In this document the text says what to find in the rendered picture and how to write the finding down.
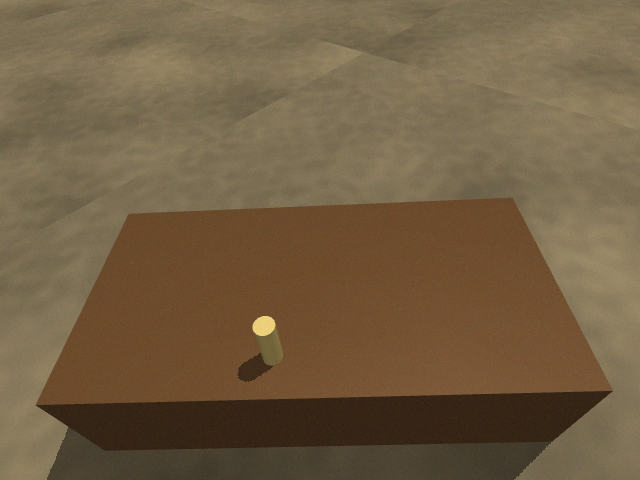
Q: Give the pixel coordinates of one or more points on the can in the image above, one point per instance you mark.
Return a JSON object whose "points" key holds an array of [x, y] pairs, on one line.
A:
{"points": [[266, 334]]}

